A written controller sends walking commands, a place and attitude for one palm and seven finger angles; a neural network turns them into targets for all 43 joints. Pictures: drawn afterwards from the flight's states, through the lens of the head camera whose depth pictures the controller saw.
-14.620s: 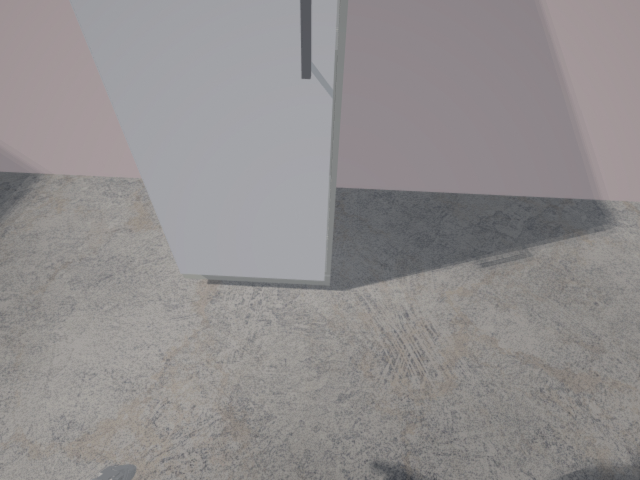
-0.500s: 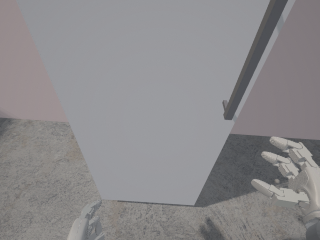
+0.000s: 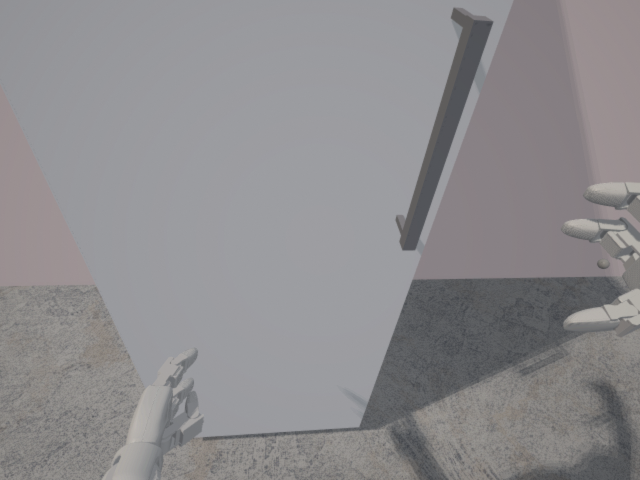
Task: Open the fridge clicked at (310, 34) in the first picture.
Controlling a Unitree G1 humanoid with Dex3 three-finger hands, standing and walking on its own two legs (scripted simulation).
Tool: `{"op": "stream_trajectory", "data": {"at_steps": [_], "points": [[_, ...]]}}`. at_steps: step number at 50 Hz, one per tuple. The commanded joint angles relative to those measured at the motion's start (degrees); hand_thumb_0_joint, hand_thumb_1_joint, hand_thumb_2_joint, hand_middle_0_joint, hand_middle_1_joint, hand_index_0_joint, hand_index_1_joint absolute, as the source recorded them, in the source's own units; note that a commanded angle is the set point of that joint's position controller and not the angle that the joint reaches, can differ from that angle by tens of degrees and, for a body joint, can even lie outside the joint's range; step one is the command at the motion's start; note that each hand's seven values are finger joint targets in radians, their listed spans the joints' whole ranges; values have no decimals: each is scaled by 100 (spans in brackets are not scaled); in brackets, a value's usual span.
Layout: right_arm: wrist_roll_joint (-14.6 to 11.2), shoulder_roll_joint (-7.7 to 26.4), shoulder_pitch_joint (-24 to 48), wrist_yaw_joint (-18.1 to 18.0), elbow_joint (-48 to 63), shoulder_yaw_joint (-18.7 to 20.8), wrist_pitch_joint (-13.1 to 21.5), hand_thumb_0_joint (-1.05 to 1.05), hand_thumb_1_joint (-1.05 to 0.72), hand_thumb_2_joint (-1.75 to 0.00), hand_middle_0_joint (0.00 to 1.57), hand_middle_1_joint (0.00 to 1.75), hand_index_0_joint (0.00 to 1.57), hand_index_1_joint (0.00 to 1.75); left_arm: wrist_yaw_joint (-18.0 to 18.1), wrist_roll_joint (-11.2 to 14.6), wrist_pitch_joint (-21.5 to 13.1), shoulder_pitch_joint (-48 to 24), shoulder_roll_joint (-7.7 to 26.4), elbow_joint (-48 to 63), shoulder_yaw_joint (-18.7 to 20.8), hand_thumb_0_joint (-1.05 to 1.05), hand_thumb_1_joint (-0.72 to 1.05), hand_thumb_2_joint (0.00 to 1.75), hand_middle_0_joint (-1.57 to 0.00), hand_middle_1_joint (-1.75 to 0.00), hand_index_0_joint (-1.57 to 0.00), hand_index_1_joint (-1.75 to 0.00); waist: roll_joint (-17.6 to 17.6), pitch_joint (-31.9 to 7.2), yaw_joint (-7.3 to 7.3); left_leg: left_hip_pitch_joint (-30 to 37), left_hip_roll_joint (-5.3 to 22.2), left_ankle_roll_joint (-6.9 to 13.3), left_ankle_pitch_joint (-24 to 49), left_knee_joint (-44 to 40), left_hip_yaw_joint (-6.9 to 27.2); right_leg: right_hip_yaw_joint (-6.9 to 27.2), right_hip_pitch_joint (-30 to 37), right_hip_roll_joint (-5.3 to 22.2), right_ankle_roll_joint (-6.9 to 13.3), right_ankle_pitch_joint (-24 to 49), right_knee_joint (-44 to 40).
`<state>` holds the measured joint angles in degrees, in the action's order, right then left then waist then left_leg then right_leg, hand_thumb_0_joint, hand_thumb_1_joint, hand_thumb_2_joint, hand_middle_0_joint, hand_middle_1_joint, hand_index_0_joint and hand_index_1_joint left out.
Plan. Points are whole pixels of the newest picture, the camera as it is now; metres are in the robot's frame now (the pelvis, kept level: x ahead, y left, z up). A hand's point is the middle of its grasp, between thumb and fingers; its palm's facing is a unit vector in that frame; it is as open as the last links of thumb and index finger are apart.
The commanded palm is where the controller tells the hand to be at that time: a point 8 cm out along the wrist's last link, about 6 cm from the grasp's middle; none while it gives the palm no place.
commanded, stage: raise the hand to about handle height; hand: right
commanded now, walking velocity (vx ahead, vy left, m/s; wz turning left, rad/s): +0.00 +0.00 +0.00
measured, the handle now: (430, 147) +0.43 -0.12 +0.25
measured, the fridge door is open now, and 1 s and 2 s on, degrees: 0 0 0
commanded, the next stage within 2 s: move the hooked fingers beside the handle in 0.74 s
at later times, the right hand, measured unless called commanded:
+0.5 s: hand (583, 240) +0.28 -0.25 +0.24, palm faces -0.03 +0.99 -0.16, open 14.0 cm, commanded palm +0.24 -0.31 +0.28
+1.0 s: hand (638, 211) +0.28 -0.28 +0.28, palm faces +0.09 +0.99 -0.12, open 13.9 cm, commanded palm +0.25 -0.31 +0.27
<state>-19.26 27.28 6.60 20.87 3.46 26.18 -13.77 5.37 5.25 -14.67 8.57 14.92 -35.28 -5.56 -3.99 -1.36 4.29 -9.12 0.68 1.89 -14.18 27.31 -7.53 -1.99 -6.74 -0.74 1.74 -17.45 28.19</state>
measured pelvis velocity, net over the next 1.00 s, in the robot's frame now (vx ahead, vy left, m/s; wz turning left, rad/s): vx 0.01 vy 0.00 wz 0.00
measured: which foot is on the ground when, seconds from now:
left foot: down 0.00-1.00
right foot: down 0.00-1.00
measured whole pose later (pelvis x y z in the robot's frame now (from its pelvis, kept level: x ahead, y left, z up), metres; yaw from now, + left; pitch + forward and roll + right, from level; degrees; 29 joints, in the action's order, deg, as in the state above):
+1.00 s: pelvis +0.01 +0.00 +0.00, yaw +0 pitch -4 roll +0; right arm -20.1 33.3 16.7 24.7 -1.2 30.9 -23.1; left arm 4.3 5.7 -11.2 9.4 15.3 -36.5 -6.6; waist -3.8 -2.8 3.4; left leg -9.0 0.8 1.7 -14.7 27.2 -7.1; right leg -2.2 -6.1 -1.0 1.9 -17.6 27.2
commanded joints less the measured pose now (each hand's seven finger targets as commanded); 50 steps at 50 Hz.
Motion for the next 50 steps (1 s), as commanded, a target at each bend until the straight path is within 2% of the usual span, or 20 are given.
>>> {"op": "stream_trajectory", "data": {"at_steps": [1, 3, 5, 9, 12, 14, 16, 18, 22, 24, 27, 31, 34, 38, 40, 42, 44, 47, 49, 50], "points": [[78, 1678, 1990, 200, 1294, 436, -282, 0, 50, -30, 30, 120, 30, 120, 61, 74, -114, -791, 743, 1009, 311, 0, 90, 90, -20, -30, -20, -30, 90, -998, -76, 310, 75, -65, 1356, -311, 416, 449, 157, 95, -16, 1546, -442], [5, 2197, 2531, 300, 1683, 864, -288, 0, 50, -30, 30, 120, 30, 120, 62, 47, -98, -923, 683, 1071, 250, 0, 90, 90, -20, -30, -20, -30, -125, -1558, -16, 613, 90, -58, 1535, -284, 445, 471, 384, 53, -4, 1727, -434], [-85, 2548, 2724, 318, 1766, 1229, -194, 0, 50, -30, 30, 120, 30, 120, 58, 18, -78, -963, 647, 1043, 197, 0, 90, 90, -20, -30, -20, -30, -123, -1698, 11, 795, 85, -60, 1604, -350, 460, 456, 391, 38, 9, 1803, -429], [-109, 2598, 2759, 330, 757, 1337, -265, 0, 50, -30, 30, 120, 30, 120, 17, 31, -71, -933, 675, 845, 193, 0, 90, 90, -20, -30, -20, -30, -282, -1026, 23, 505, 89, -3, 1479, -526, 463, 462, 250, 71, 0, 1690, -514], [85, 2310, 3177, 399, -370, 774, -653, 0, 50, -30, 30, 120, 30, 120, 16, 103, -5, -876, 803, 686, 193, 0, 90, 90, -20, -30, -20, -30, -118, -65, -168, -172, 146, -19, 783, -636, 459, 502, -132, 123, -24, 1092, -613], [156, 1733, 2648, 479, -1047, 208, -854, 0, 50, -30, 30, 120, 30, 120, -17, 169, 43, -834, 851, 728, 251, 0, 90, 90, -20, -30, -20, -30, 234, 171, -214, -335, 194, -22, 548, -649, 565, 505, -337, 164, -43, 951, -535], [184, 1619, 2558, 603, -830, -15, -958, 0, 50, -30, 30, 120, 30, 120, -52, 202, 102, -878, 918, 850, 295, 0, 90, 90, -20, -30, -20, -30, 268, -214, -208, -249, 227, -52, 582, -508, 569, 495, -292, 146, -43, 937, -447], [156, 1931, 2614, 700, -178, 219, -958, 0, 50, -30, 30, 120, 30, 120, -87, 201, 117, -997, 925, 1039, 322, 0, 90, 90, -20, -30, -20, -30, 300, -1021, -114, 108, 252, -71, 764, -355, 607, 493, -110, 105, -15, 1093, -350], [-202, 2977, 2967, 724, 1610, 1437, -502, 0, 50, -30, 30, 120, 30, 120, -81, 108, 74, -1203, 797, 1276, 261, 0, 90, 90, -20, -30, -20, -30, 11, -2203, 74, 967, 265, -81, 1414, -217, 695, 477, 260, 35, 40, 1621, -242], [-266, 3458, 2768, 479, 2008, 2024, -198, 0, 50, -30, 30, 120, 30, 120, -64, 24, 21, -1155, 696, 1220, 225, 0, 90, 90, -20, -30, -20, -30, -178, -2101, 189, 1088, 230, -54, 1545, -259, 671, 464, 194, 71, 31, 1818, -257], [-229, 2924, 2642, 161, 1184, 1887, -168, 0, 50, -30, 30, 120, 30, 120, -49, 12, -46, -924, 693, 981, 236, 0, 90, 90, -20, -30, -20, -30, -361, -1026, 43, 401, 170, -4, 1379, -368, 507, 413, 12, 130, 10, 1617, -394], [72, 2090, 2971, 171, -311, 694, -814, 0, 50, -30, 30, 120, 30, 120, -13, 125, 26, -851, 858, 736, 260, 0, 90, 90, -20, -30, -20, -30, -552, 223, -216, -473, 205, -36, 555, -576, 558, 403, -277, 165, -50, 922, -483], [208, 1479, 2906, 302, -381, -138, -928, 0, 50, -30, 30, 120, 30, 120, 6, 192, 5, -819, 865, 870, 301, 0, 90, 90, -20, -30, -20, -30, -21, -82, -300, -452, 215, -55, 454, -504, 578, 492, -193, 193, -31, 828, -439], [150, 2341, 3100, 513, 1214, 594, -734, 0, 50, -30, 30, 120, 30, 120, 8, 140, 17, -997, 830, 1142, 316, 0, 90, 90, -20, -30, -20, -30, -24, -1798, -110, 406, 212, -68, 1257, -203, 551, 505, 434, 98, 34, 1507, -289], [-55, 2808, 2874, 540, 1627, 1234, -495, 0, 50, -30, 30, 120, 30, 120, 11, 84, 18, -1037, 780, 1140, 256, 0, 90, 90, -20, -30, -20, -30, 58, -2093, -15, 729, 172, -68, 1453, -198, 527, 508, 446, 84, 35, 1699, -299], [-246, 3014, 2693, 553, 1453, 1707, -325, 0, 50, -30, 30, 120, 30, 120, 15, 42, -13, -1012, 728, 1077, 214, 0, 90, 90, -20, -30, -20, -30, 126, -1934, 37, 766, 119, -67, 1735, -204, 437, 504, 416, 77, 59, 1892, -329], [-270, 2940, 2550, 424, 996, 1749, -351, 0, 50, -30, 30, 120, 30, 120, -29, 20, -29, -972, 710, 939, 216, 0, 90, 90, -20, -30, -20, -30, -39, -1360, 76, 465, 125, -47, 1581, -346, 443, 493, 242, 112, 27, 1774, -375], [-132, 2222, 2742, 272, 31, 1033, -745, 0, 50, -30, 30, 120, 30, 120, -48, 73, -2, -925, 769, 759, 189, 0, 90, 90, -20, -30, -20, -30, -277, -173, -113, -317, 125, -8, 999, -412, 319, 523, -67, 157, -59, 1274, -572], [26, 1710, 2693, 278, -137, 396, -985, 0, 50, -30, 30, 120, 30, 120, -60, 124, 28, -930, 774, 819, 218, 0, 90, 90, -20, -30, -20, -30, -320, -12, -160, -427, 177, -5, 950, -441, 400, 503, -87, 169, -79, 1240, -542], [108, 1721, 2896, 297, -29, 240, -1045, 0, 50, -30, 30, 120, 30, 120, -62, 142, 48, -891, 813, 820, 228, 0, 90, 90, -20, -30, -20, -30, -383, -179, -222, -402, 173, -25, 935, -416, 387, 503, -14, 159, -77, 1220, -550]]}}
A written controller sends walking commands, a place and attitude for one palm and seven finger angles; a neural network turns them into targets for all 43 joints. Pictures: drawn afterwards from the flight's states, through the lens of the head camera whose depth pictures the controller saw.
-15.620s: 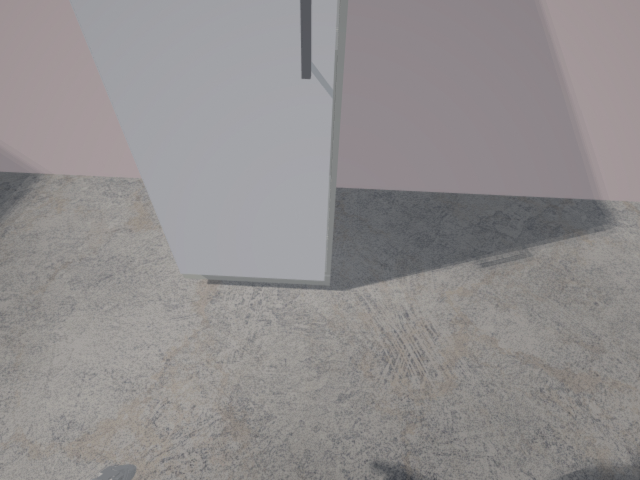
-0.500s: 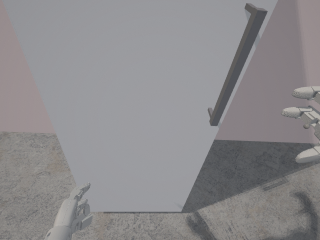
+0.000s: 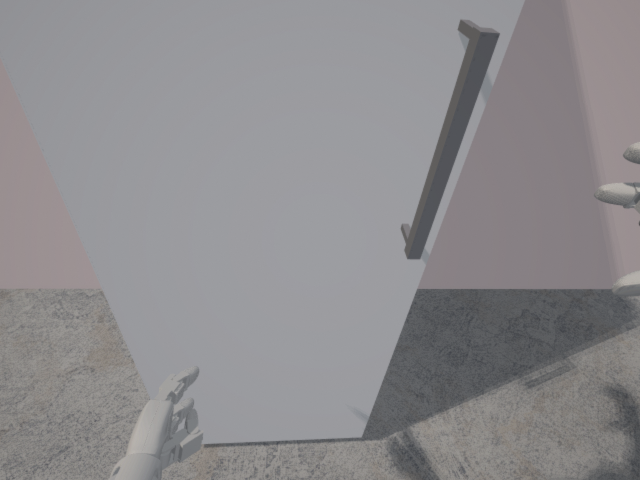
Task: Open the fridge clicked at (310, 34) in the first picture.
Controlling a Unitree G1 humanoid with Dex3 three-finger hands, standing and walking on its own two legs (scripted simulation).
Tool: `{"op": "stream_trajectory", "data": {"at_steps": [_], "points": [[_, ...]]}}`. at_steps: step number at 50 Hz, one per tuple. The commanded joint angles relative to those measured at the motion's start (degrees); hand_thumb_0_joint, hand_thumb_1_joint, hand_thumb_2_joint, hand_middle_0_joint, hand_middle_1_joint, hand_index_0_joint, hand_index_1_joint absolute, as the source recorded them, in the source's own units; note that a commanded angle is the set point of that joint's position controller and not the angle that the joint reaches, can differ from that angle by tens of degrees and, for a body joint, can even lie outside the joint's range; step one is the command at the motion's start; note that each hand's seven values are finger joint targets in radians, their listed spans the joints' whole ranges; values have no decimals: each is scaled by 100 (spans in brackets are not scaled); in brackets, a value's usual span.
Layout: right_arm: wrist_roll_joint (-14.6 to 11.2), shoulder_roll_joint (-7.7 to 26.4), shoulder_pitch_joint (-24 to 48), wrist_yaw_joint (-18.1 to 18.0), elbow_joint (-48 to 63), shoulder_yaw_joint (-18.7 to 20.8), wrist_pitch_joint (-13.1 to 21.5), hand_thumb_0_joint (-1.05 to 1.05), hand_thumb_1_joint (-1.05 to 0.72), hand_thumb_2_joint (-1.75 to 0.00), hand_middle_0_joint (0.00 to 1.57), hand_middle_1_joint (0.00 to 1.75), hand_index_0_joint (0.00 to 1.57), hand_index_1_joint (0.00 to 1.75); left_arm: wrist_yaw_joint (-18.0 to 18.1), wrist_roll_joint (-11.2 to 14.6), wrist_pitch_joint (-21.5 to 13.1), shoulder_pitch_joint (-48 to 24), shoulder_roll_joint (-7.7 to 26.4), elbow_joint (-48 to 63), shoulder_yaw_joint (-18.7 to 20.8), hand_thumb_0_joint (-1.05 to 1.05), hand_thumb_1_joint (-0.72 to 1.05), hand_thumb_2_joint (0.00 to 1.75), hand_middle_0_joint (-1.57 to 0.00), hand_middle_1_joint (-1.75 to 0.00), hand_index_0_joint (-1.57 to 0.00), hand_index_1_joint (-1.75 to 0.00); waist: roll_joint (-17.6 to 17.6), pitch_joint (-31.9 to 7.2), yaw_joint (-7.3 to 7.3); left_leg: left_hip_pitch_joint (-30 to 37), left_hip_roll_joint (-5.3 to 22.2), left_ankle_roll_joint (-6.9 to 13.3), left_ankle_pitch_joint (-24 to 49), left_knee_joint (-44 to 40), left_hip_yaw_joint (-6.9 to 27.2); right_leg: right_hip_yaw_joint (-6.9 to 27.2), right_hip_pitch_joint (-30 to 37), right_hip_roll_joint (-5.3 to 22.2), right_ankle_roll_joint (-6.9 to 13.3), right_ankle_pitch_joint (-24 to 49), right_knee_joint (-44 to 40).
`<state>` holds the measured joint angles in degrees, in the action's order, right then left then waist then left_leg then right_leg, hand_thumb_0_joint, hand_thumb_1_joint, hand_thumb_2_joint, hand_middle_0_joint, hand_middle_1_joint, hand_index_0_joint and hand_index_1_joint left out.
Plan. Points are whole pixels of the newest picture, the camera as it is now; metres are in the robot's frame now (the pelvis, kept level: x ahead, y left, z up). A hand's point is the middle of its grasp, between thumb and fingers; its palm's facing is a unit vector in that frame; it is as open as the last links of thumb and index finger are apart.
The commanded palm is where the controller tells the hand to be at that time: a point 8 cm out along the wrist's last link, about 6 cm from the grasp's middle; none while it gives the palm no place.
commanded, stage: move the hooked fingers beside the handle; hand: right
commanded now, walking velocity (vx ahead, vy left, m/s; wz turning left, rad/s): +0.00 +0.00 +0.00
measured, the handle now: (436, 156) +0.42 -0.12 +0.25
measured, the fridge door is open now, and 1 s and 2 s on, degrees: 0 0 0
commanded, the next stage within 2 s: none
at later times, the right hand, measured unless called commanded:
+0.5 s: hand (576, 231) +0.30 -0.25 +0.24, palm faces +0.05 +0.99 -0.14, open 14.0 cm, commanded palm +0.27 -0.29 +0.26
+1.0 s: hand (545, 201) +0.34 -0.23 +0.25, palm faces +0.06 +1.00 -0.06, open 13.9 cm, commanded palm +0.31 -0.26 +0.26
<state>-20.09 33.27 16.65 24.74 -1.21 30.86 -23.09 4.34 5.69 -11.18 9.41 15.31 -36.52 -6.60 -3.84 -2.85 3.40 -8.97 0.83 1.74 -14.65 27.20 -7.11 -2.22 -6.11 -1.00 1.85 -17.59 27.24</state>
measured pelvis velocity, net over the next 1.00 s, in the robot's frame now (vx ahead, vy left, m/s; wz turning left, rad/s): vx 0.00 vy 0.01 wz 0.01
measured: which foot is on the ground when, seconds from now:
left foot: down 0.00-1.00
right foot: down 0.00-1.00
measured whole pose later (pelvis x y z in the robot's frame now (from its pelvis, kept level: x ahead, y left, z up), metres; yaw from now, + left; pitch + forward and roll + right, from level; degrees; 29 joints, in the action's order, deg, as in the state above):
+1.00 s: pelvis +0.00 +0.01 +0.00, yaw +0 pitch -2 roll +0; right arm -15.9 27.9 25.8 17.6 -10.6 22.9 -23.3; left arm 4.7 5.8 -7.7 9.6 15.7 -37.2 -5.2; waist -3.4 -2.2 1.4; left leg -10.4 0.4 2.5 -14.5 27.2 -7.0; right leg -2.3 -7.0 -0.6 1.1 -16.8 26.2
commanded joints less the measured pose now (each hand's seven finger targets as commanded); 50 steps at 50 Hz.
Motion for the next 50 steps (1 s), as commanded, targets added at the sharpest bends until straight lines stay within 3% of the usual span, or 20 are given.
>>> {"op": "stream_trajectory", "data": {"at_steps": [1, 4, 6, 8, 10, 13, 14, 16, 19, 23, 27, 29, 32, 34, 37, 40, 42, 45, 47, 50], "points": [[238, 974, 2007, -54, 709, -465, -166, 0, 50, -30, 30, 120, 30, 120, 44, 106, -304, -1016, 755, 1049, 336, 0, 90, 90, -20, -30, -20, -30, -455, -249, -122, -337, 160, -6, 1028, -342, 348, 556, 23, 170, -79, 1292, -430], [213, 921, 2221, 38, 1397, -638, -19, 0, 50, -30, 30, 120, 30, 120, 71, 95, -317, -1016, 703, 1159, 332, 0, 90, 90, -20, -30, -20, -30, 37, -942, -164, -106, 121, -22, 1162, -283, 331, 630, 382, 185, -23, 1476, -357], [122, 1190, 2683, 32, 1986, -329, 256, 0, 50, -30, 30, 120, 30, 120, 104, 39, -356, -1063, 670, 1183, 327, 0, 90, 90, -20, -30, -20, -30, 6, -1543, -118, 134, 104, -23, 1336, -230, 346, 674, 663, 124, -8, 1646, -332], [32, 1500, 2566, -129, 2241, 194, 508, 0, 50, -30, 30, 120, 30, 120, 117, -16, -393, -1073, 615, 1164, 313, 0, 90, 90, -20, -30, -20, -30, -84, -1792, 16, 341, 87, -8, 1552, -183, 311, 658, 757, 121, -50, 1918, -350], [3, 1574, 2314, -369, 2156, 476, 575, 0, 50, -30, 30, 120, 30, 120, 86, -66, -386, -1080, 588, 1073, 292, 0, 90, 90, -20, -30, -20, -30, -243, -1647, 108, 416, 103, 27, 1658, -195, 289, 629, 588, 123, -113, 2074, -398], [75, 1536, 1668, -617, 1089, 689, 193, 0, 50, -30, 30, 120, 30, 120, 30, -46, -260, -1052, 627, 918, 320, 0, 90, 90, -20, -30, -20, -30, 54, -859, 158, 265, 107, 17, 1737, -221, 211, 524, 68, 144, -105, 2010, -465], [117, 1478, 1440, -633, 766, 613, 0, 0, 50, -30, 30, 120, 30, 120, -6, -24, -167, -1046, 668, 868, 347, 0, 90, 90, -20, -30, -20, -30, 85, -630, 179, 247, 121, 20, 1729, -304, 228, 466, -72, 158, -101, 1978, -469], [200, 1240, 1638, -586, 483, 194, -345, 0, 50, -30, 30, 120, 30, 120, -9, 39, -63, -1104, 728, 909, 334, 0, 90, 90, -20, -30, -20, -30, 199, -301, 35, 13, 137, -23, 1566, -304, 240, 460, -227, 160, -95, 1744, -485], [246, 760, 1815, -380, 927, -443, -419, 0, 50, -30, 30, 120, 30, 120, -21, 98, -72, -1166, 710, 1105, 368, 0, 90, 90, -20, -30, -20, -30, -81, -683, -74, 8, 165, -21, 1721, -240, 330, 469, 112, 174, -65, 1895, -356], [140, 944, 2552, -235, 2096, -394, 178, 0, 50, -30, 30, 120, 30, 120, 76, 33, -199, -1106, 639, 1219, 356, 0, 90, 90, -20, -30, -20, -30, -30, -1648, -122, 238, 128, -36, 1842, -157, 332, 565, 673, 135, -21, 2054, -249], [55, 1139, 2861, -474, 1644, -37, 558, 0, 50, -30, 30, 120, 30, 120, 163, -28, -278, -1031, 613, 956, 342, 0, 90, 90, -20, -30, -20, -30, 58, -1299, -113, 143, 109, -40, 1515, -291, 338, 577, 514, 130, -29, 1697, -351], [156, 1294, 2675, -656, 1019, 98, 421, 0, 50, -30, 30, 120, 30, 120, 148, -19, -231, -1011, 658, 804, 361, 0, 90, 90, -20, -30, -20, -30, -145, -887, -41, 58, 140, -15, 1306, -414, 370, 512, 267, 130, -56, 1524, -390], [347, 905, 2865, -803, 293, -403, 29, 0, 50, -30, 30, 120, 30, 120, 136, 42, -134, -1042, 651, 793, 338, 0, 90, 90, -20, -30, -20, -30, -259, -350, -119, -184, 177, -6, 1025, -422, 347, 526, -55, 126, -86, 1256, -507], [415, 822, 2824, -780, 11, -588, -125, 0, 50, -30, 30, 120, 30, 120, 116, 79, -70, -1009, 708, 812, 385, 0, 90, 90, -20, -30, -20, -30, 95, -447, -154, -100, 180, -23, 1077, -450, 381, 514, -48, 152, -49, 1282, -472], [421, 732, 3083, -603, 588, -757, -7, 0, 50, -30, 30, 120, 30, 120, 86, 60, -55, -1063, 675, 1036, 383, 0, 90, 90, -20, -30, -20, -30, 122, -1285, -139, 275, 207, -24, 1600, -253, 416, 505, 232, 103, 3, 1661, -356], [280, 1162, 2871, -546, 922, -181, 347, 0, 50, -30, 30, 120, 30, 120, 69, 7, -58, -1043, 654, 1103, 385, 0, 90, 90, -20, -30, -20, -30, 346, -1746, -37, 676, 203, -44, 1979, -191, 458, 474, 287, 114, 16, 1904, -294], [217, 1156, 2942, -553, 868, -82, 475, 0, 50, -30, 30, 120, 30, 120, 73, -2, -64, -1056, 612, 1085, 363, 0, 90, 90, -20, -30, -20, -30, 323, -1647, -37, 649, 205, -49, 2057, -189, 459, 443, 248, 110, 19, 1895, -294], [265, 1344, 2841, -706, 209, 128, 408, 0, 50, -30, 30, 120, 30, 120, 77, 5, -25, -1009, 673, 947, 385, 0, 90, 90, -20, -30, -20, -30, 348, -1018, -47, 380, 224, -65, 1698, -345, 506, 390, -104, 140, 22, 1571, -338], [373, 1080, 3159, -767, -113, -273, 256, 0, 50, -30, 30, 120, 30, 120, 92, 41, 8, -968, 694, 901, 388, 0, 90, 90, -20, -30, -20, -30, 75, -607, -150, 38, 221, -47, 1333, -397, 476, 402, -193, 139, -5, 1335, -403], [478, 784, 3417, -776, 229, -728, 235, 0, 50, -30, 30, 120, 30, 120, 96, 67, -28, -977, 675, 992, 408, 0, 90, 90, -20, -30, -20, -30, -308, -880, -210, 32, 241, -21, 1361, -365, 500, 415, 60, 132, 1, 1403, -363]]}}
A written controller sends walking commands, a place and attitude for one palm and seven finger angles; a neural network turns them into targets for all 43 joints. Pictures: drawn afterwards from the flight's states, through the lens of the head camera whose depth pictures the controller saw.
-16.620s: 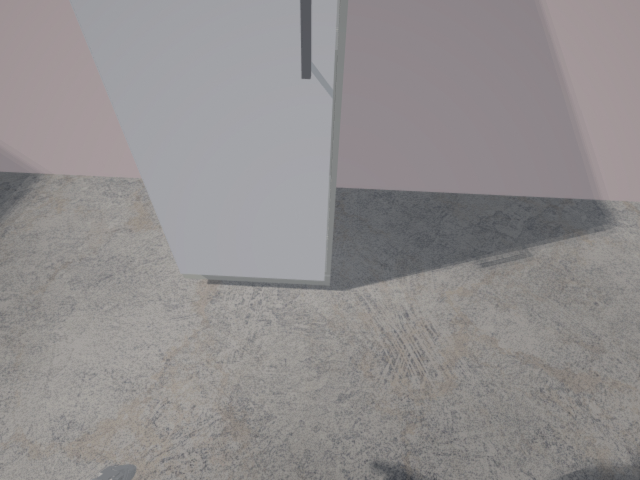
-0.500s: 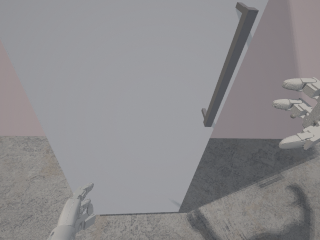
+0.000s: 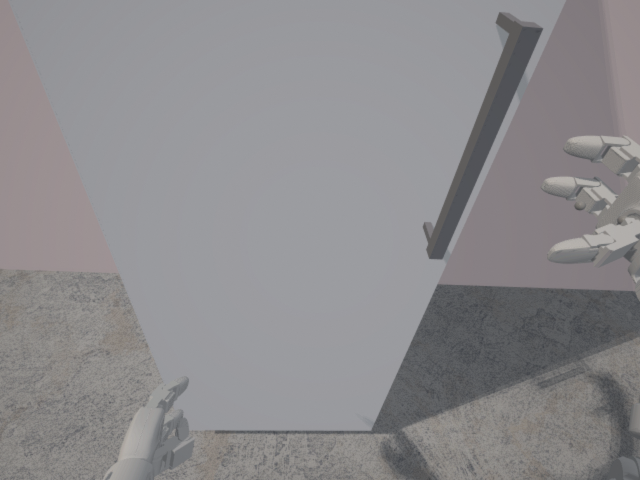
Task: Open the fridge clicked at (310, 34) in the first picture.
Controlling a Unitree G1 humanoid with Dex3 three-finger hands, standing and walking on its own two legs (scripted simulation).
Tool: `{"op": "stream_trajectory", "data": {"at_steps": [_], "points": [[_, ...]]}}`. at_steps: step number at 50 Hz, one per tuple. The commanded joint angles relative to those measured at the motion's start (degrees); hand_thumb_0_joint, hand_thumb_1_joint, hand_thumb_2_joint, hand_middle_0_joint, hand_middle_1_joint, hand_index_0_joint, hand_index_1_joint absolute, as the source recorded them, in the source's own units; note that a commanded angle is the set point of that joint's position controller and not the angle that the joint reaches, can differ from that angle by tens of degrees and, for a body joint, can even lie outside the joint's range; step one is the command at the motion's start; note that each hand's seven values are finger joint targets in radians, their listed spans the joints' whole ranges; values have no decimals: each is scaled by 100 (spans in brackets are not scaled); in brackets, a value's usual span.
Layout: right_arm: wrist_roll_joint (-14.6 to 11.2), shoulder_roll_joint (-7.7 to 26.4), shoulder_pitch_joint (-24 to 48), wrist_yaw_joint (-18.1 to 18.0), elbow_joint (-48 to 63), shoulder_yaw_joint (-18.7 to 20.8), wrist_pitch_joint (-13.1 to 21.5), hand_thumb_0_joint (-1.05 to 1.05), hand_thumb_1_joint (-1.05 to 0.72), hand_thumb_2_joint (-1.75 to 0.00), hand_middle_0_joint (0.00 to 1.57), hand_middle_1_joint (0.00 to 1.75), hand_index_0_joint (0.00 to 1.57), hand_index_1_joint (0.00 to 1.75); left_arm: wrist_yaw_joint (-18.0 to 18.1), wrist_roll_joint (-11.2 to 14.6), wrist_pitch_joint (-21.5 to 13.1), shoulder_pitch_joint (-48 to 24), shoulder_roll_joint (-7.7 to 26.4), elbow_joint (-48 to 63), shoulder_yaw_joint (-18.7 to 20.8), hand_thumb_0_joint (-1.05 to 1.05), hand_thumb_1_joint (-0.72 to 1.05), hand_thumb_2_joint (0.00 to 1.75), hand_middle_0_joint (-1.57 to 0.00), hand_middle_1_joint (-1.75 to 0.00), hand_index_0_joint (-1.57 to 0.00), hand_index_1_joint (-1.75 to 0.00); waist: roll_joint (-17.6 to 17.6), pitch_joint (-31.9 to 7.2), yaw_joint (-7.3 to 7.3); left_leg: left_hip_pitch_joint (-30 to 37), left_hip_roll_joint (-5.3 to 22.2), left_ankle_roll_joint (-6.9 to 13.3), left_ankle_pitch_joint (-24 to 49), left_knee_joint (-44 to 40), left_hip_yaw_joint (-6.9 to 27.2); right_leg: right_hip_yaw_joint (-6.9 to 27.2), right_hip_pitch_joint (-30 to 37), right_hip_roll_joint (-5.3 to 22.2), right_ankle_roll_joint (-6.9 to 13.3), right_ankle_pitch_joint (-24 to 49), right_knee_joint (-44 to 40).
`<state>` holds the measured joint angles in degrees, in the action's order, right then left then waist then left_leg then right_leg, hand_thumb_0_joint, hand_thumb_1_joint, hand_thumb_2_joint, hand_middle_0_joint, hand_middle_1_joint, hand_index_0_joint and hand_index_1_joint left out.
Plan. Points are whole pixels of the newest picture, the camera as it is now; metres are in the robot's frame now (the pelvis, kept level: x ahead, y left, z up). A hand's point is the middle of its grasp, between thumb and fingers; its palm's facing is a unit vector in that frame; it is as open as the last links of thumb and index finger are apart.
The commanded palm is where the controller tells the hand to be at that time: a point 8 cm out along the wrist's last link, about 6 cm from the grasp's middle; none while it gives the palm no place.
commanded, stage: move the hooked fingers beside the handle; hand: right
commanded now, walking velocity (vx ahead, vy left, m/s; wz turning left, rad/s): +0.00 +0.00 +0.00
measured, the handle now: (465, 155) +0.42 -0.14 +0.25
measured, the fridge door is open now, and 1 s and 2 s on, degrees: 0 0 0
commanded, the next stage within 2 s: none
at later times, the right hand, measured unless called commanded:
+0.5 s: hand (534, 189) +0.37 -0.20 +0.25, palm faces +0.01 +1.00 -0.06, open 14.0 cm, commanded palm +0.33 -0.25 +0.25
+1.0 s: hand (526, 178) +0.38 -0.19 +0.25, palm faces +0.02 +1.00 -0.04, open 14.0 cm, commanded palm +0.34 -0.25 +0.25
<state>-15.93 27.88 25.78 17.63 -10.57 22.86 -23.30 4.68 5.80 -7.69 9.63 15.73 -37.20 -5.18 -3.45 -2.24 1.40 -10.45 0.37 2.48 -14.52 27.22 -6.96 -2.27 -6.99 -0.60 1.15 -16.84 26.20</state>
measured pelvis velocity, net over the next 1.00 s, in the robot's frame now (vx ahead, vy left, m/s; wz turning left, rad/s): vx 0.00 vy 0.00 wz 0.01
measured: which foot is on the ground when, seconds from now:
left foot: down 0.00-1.00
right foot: down 0.00-1.00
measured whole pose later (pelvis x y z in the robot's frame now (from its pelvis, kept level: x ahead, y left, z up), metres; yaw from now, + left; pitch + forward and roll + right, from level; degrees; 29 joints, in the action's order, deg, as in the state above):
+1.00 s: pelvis +0.00 +0.00 +0.00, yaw +0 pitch -2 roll -1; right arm -14.1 23.7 34.7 11.4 -17.6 16.5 -24.0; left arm 4.8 5.5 -5.2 9.0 14.7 -37.5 -5.2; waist -3.4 -2.6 0.3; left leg -10.8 0.8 2.2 -13.5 26.2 -6.4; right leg -2.7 -6.8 -1.1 1.5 -15.5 24.3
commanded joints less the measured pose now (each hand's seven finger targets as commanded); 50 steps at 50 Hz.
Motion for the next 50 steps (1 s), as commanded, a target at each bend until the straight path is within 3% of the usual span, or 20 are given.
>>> {"op": "stream_trajectory", "data": {"at_steps": [1, 2, 5, 8, 9, 10, 12, 16, 20, 22, 25, 26, 29, 31, 34, 38, 42, 46, 49, 50], "points": [[80, 1229, 2681, -42, 1203, -75, 295, 0, 50, -30, 30, 120, 30, 120, 79, 60, -378, -959, 624, 1053, 264, 0, 90, 90, -20, -30, -20, -30, -351, -1046, -53, 181, 273, -82, 1373, -342, 452, 448, 244, 95, 74, 1372, -259], [47, 1124, 2879, -6, 1397, -179, 372, 0, 50, -30, 30, 120, 30, 120, 91, 47, -403, -942, 620, 1076, 273, 0, 90, 90, -20, -30, -20, -30, -292, -1277, -84, 243, 272, -84, 1477, -317, 466, 477, 375, 88, 90, 1456, -227], [-77, 1347, 2887, 52, 1357, 103, 612, 0, 50, -30, 30, 120, 30, 120, 118, 25, -412, -887, 635, 1033, 284, 0, 90, 90, -20, -30, -20, -30, 263, -1584, -50, 490, 248, -127, 1559, -329, 491, 494, 394, 99, 127, 1470, -218], [-104, 1324, 2954, -24, 1019, 197, 677, 0, 50, -30, 30, 120, 30, 120, 116, 4, -425, -879, 614, 941, 270, 0, 90, 90, -20, -30, -20, -30, 227, -1524, -15, 504, 263, -120, 1646, -301, 488, 470, 325, 72, 111, 1472, -246], [-74, 1580, 2713, -107, 807, 427, 653, 0, 50, -30, 30, 120, 30, 120, 98, 3, -383, -839, 649, 891, 297, 0, 90, 90, -20, -30, -20, -30, 254, -1388, 59, 523, 273, -117, 1577, -367, 514, 453, 217, 98, 94, 1459, -247], [-24, 1310, 2941, -145, 754, 140, 605, 0, 50, -30, 30, 120, 30, 120, 97, 18, -365, -887, 640, 895, 259, 0, 90, 90, -20, -30, -20, -30, 21, -1210, -5, 403, 286, -102, 1507, -364, 493, 429, 148, 77, 84, 1396, -308], [39, 1210, 2783, -272, 416, 105, 466, 0, 50, -30, 30, 120, 30, 120, 78, 19, -355, -839, 629, 887, 273, 0, 90, 90, -20, -30, -20, -30, 111, -946, 23, 251, 272, -88, 1448, -358, 447, 459, 44, 101, 72, 1369, -340], [120, 1190, 2793, -320, 673, 37, 395, 0, 50, -30, 30, 120, 30, 120, 40, 15, -264, -845, 629, 1007, 303, 0, 90, 90, -20, -30, -20, -30, 231, -1334, 26, 520, 288, -94, 1803, -276, 467, 413, 130, 105, 91, 1644, -300], [61, 1187, 2997, -285, 1161, 69, 649, 0, 50, -30, 30, 120, 30, 120, 36, -4, -271, -844, 599, 1094, 298, 0, 90, 90, -20, -30, -20, -30, 227, -1706, 27, 692, 272, -87, 2131, -210, 467, 409, 357, 118, 108, 1949, -259], [44, 971, 3311, -295, 1278, -119, 736, 0, 50, -30, 30, 120, 30, 120, 56, -9, -315, -837, 564, 1060, 295, 0, 90, 90, -20, -30, -20, -30, 12, -1693, -37, 542, 256, -78, 2064, -217, 466, 414, 515, 119, 98, 1938, -245], [56, 1127, 2949, -413, 1381, 127, 716, 0, 50, -30, 30, 120, 30, 120, 51, -36, -319, -851, 576, 1051, 305, 0, 90, 90, -20, -30, -20, -30, -4, -1683, 74, 623, 258, -55, 2062, -221, 446, 435, 499, 128, 65, 2002, -284], [68, 952, 2820, -417, 1199, -8, 633, 0, 50, -30, 30, 120, 30, 120, 56, -28, -296, -863, 563, 1033, 278, 0, 90, 90, -20, -30, -20, -30, 19, -1450, 59, 532, 257, -49, 1991, -223, 426, 429, 396, 126, 59, 1927, -319], [77, 950, 2329, -469, 771, 42, 339, 0, 50, -30, 30, 120, 30, 120, 44, -3, -193, -841, 627, 967, 311, 0, 90, 90, -20, -30, -20, -30, 337, -1046, 81, 423, 248, -74, 1760, -316, 415, 404, 139, 156, 60, 1663, -369], [108, 712, 2595, -474, 628, -282, 171, 0, 50, -30, 30, 120, 30, 120, 54, 32, -146, -868, 622, 954, 291, 0, 90, 90, -20, -30, -20, -30, 291, -844, -33, 212, 252, -94, 1513, -349, 412, 403, 58, 138, 64, 1414, -391], [116, 936, 2726, -524, 1021, -136, 247, 0, 50, -30, 30, 120, 30, 120, 58, 11, -141, -883, 636, 1017, 330, 0, 90, 90, -20, -30, -20, -30, 318, -1165, -9, 324, 249, -80, 1505, -335, 426, 455, 243, 158, 74, 1518, -360], [87, 833, 3558, -560, 1711, -273, 589, 0, 50, -30, 30, 120, 30, 120, 96, -23, -217, -949, 522, 1068, 276, 0, 90, 90, -20, -30, -20, -30, 14, -1691, -72, 453, 241, -63, 1648, -266, 448, 485, 608, 113, 77, 1700, -308], [83, 713, 3725, -646, 1054, -371, 588, 0, 50, -30, 30, 120, 30, 120, 140, -22, -222, -891, 544, 862, 256, 0, 90, 90, -20, -30, -20, -30, 148, -1245, -141, 240, 222, -76, 1279, -412, 448, 505, 455, 123, 81, 1320, -415], [181, 844, 3052, -695, 118, -232, 195, 0, 50, -30, 30, 120, 30, 120, 110, 3, -100, -820, 608, 814, 270, 0, 90, 90, -20, -30, -20, -30, 370, -909, -32, 285, 255, -82, 1228, -454, 458, 447, 45, 116, 76, 1203, -477], [210, 1137, 2525, -634, 111, 48, 116, 0, 50, -30, 30, 120, 30, 120, 47, 6, -3, -780, 651, 937, 329, 0, 90, 90, -20, -30, -20, -30, 420, -1193, 70, 597, 280, -86, 1627, -387, 488, 387, -10, 128, 74, 1510, -413], [205, 985, 2658, -578, 365, -127, 172, 0, 50, -30, 30, 120, 30, 120, 34, 11, 8, -836, 625, 1018, 302, 0, 90, 90, -20, -30, -20, -30, 335, -1284, 34, 637, 295, -74, 1759, -334, 474, 376, 26, 119, 74, 1604, -422]]}}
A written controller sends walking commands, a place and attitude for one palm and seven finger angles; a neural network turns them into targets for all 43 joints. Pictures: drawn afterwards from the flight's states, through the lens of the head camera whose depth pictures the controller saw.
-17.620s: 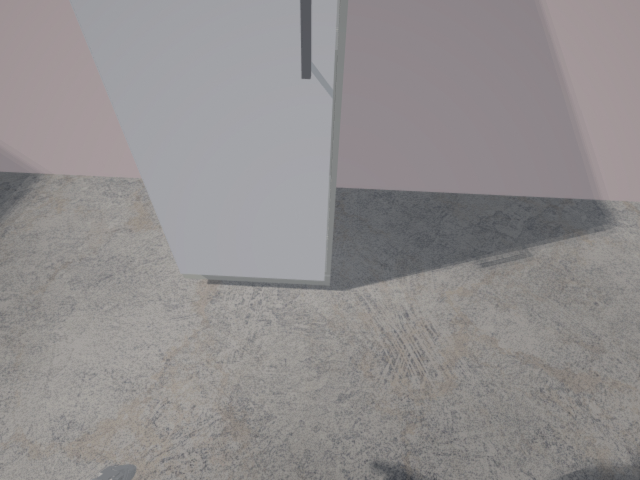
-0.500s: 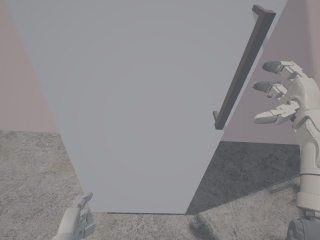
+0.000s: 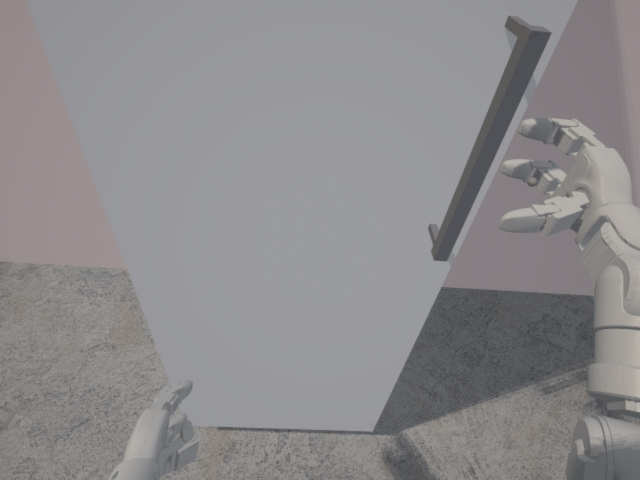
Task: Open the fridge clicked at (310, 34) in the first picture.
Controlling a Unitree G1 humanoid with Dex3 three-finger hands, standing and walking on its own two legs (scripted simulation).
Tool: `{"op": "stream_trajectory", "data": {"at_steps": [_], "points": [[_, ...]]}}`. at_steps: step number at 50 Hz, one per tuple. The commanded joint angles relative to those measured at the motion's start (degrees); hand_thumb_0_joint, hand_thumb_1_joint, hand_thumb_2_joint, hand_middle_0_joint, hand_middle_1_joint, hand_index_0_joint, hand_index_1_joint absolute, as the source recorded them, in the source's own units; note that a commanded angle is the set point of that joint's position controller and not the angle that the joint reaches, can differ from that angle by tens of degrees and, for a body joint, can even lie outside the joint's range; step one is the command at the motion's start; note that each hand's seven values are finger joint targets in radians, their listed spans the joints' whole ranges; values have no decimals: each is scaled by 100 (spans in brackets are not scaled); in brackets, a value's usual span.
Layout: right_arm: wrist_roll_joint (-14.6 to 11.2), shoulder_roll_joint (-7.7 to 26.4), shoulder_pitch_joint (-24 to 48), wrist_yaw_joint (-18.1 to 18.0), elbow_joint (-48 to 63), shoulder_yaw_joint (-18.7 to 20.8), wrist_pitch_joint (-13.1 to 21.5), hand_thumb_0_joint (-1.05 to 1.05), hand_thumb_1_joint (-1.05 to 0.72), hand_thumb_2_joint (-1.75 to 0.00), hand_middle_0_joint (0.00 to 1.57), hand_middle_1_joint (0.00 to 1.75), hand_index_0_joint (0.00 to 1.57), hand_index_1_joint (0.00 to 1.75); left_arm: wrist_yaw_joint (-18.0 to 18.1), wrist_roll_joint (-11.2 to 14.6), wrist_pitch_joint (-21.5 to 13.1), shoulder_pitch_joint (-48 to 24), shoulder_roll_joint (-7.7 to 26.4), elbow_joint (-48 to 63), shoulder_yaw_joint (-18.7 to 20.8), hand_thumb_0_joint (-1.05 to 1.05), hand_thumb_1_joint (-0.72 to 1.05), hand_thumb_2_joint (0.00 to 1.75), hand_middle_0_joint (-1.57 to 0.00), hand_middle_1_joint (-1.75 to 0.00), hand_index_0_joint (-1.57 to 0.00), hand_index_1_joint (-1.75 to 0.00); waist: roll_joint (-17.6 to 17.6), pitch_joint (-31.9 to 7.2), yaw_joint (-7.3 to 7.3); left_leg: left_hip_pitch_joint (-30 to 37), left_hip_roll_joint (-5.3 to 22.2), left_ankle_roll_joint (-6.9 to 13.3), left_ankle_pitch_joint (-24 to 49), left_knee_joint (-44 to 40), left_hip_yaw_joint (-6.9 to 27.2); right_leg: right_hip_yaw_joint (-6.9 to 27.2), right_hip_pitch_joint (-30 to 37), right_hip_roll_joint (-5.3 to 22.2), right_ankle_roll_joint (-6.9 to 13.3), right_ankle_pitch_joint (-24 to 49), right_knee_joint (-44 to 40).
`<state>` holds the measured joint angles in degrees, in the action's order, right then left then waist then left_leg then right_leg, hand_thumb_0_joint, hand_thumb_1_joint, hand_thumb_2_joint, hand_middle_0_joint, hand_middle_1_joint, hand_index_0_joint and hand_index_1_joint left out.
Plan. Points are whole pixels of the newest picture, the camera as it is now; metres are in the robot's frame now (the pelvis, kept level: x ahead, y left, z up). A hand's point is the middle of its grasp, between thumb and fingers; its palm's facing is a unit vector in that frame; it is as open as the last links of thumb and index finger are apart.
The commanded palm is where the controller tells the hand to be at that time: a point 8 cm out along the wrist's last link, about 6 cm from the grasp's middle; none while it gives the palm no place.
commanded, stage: move the hooked fingers beside the handle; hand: right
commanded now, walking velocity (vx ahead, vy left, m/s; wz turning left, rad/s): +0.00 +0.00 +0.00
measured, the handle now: (471, 158) +0.42 -0.14 +0.25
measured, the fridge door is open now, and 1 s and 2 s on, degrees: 0 0 0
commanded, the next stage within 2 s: feel for the door with the fingertips in 1.34 s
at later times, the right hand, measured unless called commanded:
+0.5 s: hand (522, 191) +0.37 -0.19 +0.24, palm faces +0.01 +1.00 -0.04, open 14.0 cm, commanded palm +0.34 -0.24 +0.25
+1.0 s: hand (538, 187) +0.37 -0.20 +0.25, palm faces +0.02 +1.00 -0.05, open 14.0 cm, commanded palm +0.34 -0.25 +0.25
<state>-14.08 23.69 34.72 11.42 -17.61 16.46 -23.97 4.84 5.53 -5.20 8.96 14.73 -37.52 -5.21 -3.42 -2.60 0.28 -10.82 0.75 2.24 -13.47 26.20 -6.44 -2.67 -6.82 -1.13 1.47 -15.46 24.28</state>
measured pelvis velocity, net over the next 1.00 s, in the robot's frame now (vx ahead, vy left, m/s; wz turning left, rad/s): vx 0.01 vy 0.00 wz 0.00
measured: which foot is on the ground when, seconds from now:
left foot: down 0.00-1.00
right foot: down 0.00-1.00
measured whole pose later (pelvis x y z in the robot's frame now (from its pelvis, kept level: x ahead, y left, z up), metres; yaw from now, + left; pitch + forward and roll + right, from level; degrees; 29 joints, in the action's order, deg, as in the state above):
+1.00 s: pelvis +0.01 +0.00 +0.00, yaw +0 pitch -2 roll +0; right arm -14.9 23.0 31.0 12.4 -12.1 16.7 -23.1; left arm 5.2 5.7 -5.7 9.2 15.4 -37.1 -4.5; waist -3.8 -2.3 1.0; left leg -10.1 0.8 2.0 -14.2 26.4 -6.6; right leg -2.4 -6.4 -1.2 1.7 -16.4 24.9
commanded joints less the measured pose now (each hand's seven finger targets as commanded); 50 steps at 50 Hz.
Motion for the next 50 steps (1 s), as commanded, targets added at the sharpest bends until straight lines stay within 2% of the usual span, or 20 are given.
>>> {"op": "stream_trajectory", "data": {"at_steps": [1, 4, 5, 8, 10, 13, 14, 17, 20, 24, 25, 27, 30, 33, 38, 43, 44, 45, 47, 50], "points": [[-15, 1408, 1846, 75, 1391, 551, 332, 0, 50, -30, 30, 120, 30, 120, 11, 36, -265, -799, 689, 1129, 318, 0, 90, 90, -20, -30, -20, -30, 333, -1443, 149, 753, 253, -57, 1800, -202, 439, 407, 124, 170, 54, 1566, -180], [-125, 1522, 1828, 167, 2181, 695, 711, 0, 50, -30, 30, 120, 30, 120, -6, 7, -336, -840, 652, 1261, 316, 0, 90, 90, -20, -30, -20, -30, 341, -1737, 175, 909, 235, -58, 2050, -144, 444, 438, 353, 201, 73, 1833, -130], [-131, 1633, 1984, 186, 2495, 778, 796, 0, 50, -30, 30, 120, 30, 120, 8, 20, -361, -909, 647, 1287, 303, 0, 90, 90, -20, -30, -20, -30, 111, -1818, 186, 903, 236, -44, 2023, -146, 464, 418, 431, 179, 79, 1819, -130], [-146, 1196, 2408, 172, 2373, 381, 814, 0, 50, -30, 30, 120, 30, 120, 59, 26, -450, -872, 613, 1146, 276, 0, 90, 90, -20, -30, -20, -30, -178, -1382, 50, 433, 192, -30, 1581, -220, 401, 478, 544, 202, 45, 1532, -175], [-125, 1250, 2265, 90, 2053, 420, 654, 0, 50, -30, 30, 120, 30, 120, 89, 41, -456, -859, 670, 1040, 292, 0, 90, 90, -20, -30, -20, -30, -187, -1049, 46, 276, 192, -36, 1291, -326, 417, 478, 411, 199, 45, 1270, -212], [-72, 959, 2306, 23, 1389, 100, 305, 0, 50, -30, 30, 120, 30, 120, 114, 69, -416, -767, 719, 881, 291, 0, 90, 90, -20, -30, -20, -30, 42, -670, -50, 28, 187, -54, 867, -401, 387, 528, 170, 187, 45, 891, -273], [-92, 961, 2060, 0, 1312, 152, 249, 0, 50, -30, 30, 120, 30, 120, 106, 55, -404, -742, 745, 878, 335, 0, 90, 90, -20, -30, -20, -30, 399, -759, -14, 118, 186, -73, 947, -406, 384, 520, 170, 208, 64, 960, -243], [-82, 1206, 2094, -1, 1353, 359, 186, 0, 50, -30, 30, 120, 30, 120, 85, 50, -359, -802, 721, 957, 321, 0, 90, 90, -20, -30, -20, -30, 433, -1147, 53, 399, 217, -85, 1232, -315, 428, 472, 147, 152, 78, 1153, -181], [-107, 1338, 2141, 26, 1825, 496, 442, 0, 50, -30, 30, 120, 30, 120, 56, 27, -356, -856, 684, 1089, 320, 0, 90, 90, -20, -30, -20, -30, 480, -1632, 115, 734, 231, -94, 1649, -213, 451, 441, 297, 150, 89, 1482, -149], [-55, 1631, 2325, -32, 1897, 704, 668, 0, 50, -30, 30, 120, 30, 120, 42, 9, -353, -828, 650, 1079, 306, 0, 90, 90, -20, -30, -20, -30, 175, -1532, 122, 726, 234, -74, 1709, -236, 484, 419, 340, 176, 75, 1533, -134], [-32, 1541, 2431, -33, 1878, 636, 668, 0, 50, -30, 30, 120, 30, 120, 52, 5, -358, -840, 647, 1080, 284, 0, 90, 90, -20, -30, -20, -30, 137, -1484, 98, 686, 231, -64, 1734, -225, 460, 413, 330, 160, 82, 1547, -165], [-8, 1593, 2259, -18, 1546, 692, 567, 0, 50, -30, 30, 120, 30, 120, 51, 14, -335, -795, 657, 1051, 276, 0, 90, 90, -20, -30, -20, -30, 36, -1308, 112, 648, 234, -62, 1656, -250, 470, 409, 202, 160, 63, 1436, -187], [-25, 1531, 1784, 87, 1185, 665, 373, 0, 50, -30, 30, 120, 30, 120, 51, 48, -273, -777, 711, 1068, 294, 0, 90, 90, -20, -30, -20, -30, 222, -1073, 101, 596, 239, -84, 1679, -293, 477, 371, 44, 170, 79, 1381, -181], [-80, 1519, 1715, 247, 1152, 644, 308, 0, 50, -30, 30, 120, 30, 120, 45, 70, -273, -718, 745, 1098, 331, 0, 90, 90, -20, -30, -20, -30, 398, -1162, 65, 585, 237, -112, 1740, -264, 465, 385, 29, 169, 88, 1373, -124], [-196, 1263, 2164, 400, 2162, 376, 641, 0, 50, -30, 30, 120, 30, 120, 62, 58, -390, -809, 672, 1220, 317, 0, 90, 90, -20, -30, -20, -30, 27, -1559, 18, 539, 224, -64, 1927, -166, 427, 439, 486, 167, 93, 1661, -31], [-201, 1412, 2324, 202, 2180, 579, 675, 0, 50, -30, 30, 120, 30, 120, 101, 27, -458, -830, 670, 1071, 300, 0, 90, 90, -20, -30, -20, -30, -163, -1407, 65, 457, 208, -39, 1644, -225, 404, 492, 503, 163, 51, 1547, -116], [-165, 1586, 2103, 128, 2079, 711, 624, 0, 50, -30, 30, 120, 30, 120, 91, 24, -439, -808, 706, 1022, 318, 0, 90, 90, -20, -30, -20, -30, -44, -1285, 105, 450, 208, -35, 1578, -264, 399, 502, 456, 196, 39, 1550, -126], [-146, 1324, 2162, 104, 1988, 500, 546, 0, 50, -30, 30, 120, 30, 120, 96, 29, -429, -850, 691, 1034, 295, 0, 90, 90, -20, -30, -20, -30, -36, -1219, 70, 403, 214, -45, 1496, -261, 394, 488, 377, 172, 47, 1446, -171], [-105, 1229, 2077, 47, 1507, 398, 352, 0, 50, -30, 30, 120, 30, 120, 98, 46, -384, -800, 712, 958, 292, 0, 90, 90, -20, -30, -20, -30, 135, -891, 33, 231, 202, -64, 1268, -300, 364, 490, 185, 190, 38, 1227, -212], [-89, 1271, 1735, 38, 1441, 496, 209, 0, 50, -30, 30, 120, 30, 120, 59, 35, -330, -792, 739, 1022, 322, 0, 90, 90, -20, -30, -20, -30, 356, -1170, 114, 436, 211, -65, 1518, -239, 381, 473, 193, 188, 54, 1434, -181]]}}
